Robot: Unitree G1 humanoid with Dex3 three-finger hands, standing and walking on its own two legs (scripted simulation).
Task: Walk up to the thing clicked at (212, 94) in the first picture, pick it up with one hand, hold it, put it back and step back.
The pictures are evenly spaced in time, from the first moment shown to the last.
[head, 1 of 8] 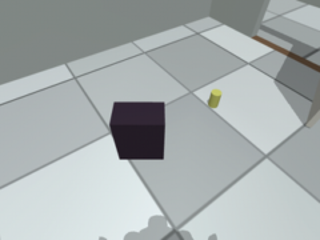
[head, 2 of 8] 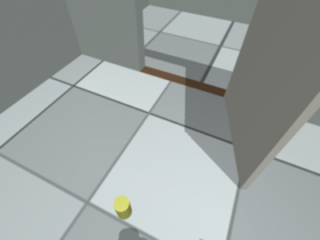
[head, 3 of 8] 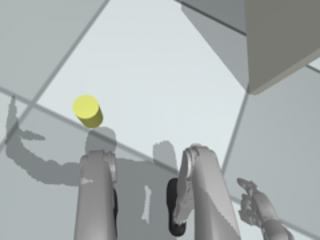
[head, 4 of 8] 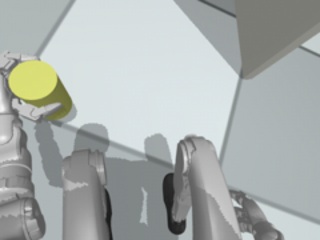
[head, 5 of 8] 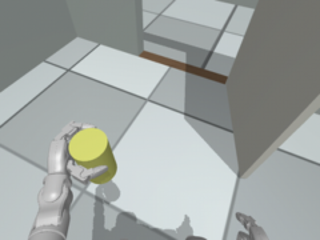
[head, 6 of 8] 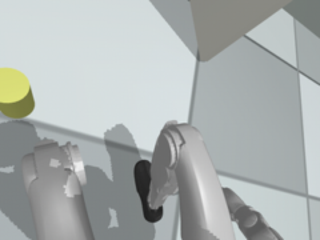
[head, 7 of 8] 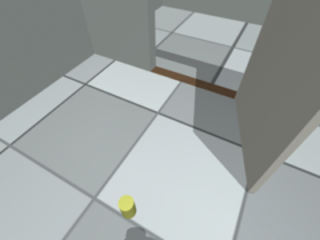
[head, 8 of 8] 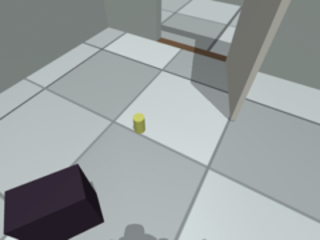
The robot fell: no
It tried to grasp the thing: yes
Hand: left
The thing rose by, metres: 0.67
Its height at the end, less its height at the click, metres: +0.00
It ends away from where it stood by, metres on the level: 0.01
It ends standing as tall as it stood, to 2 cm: yes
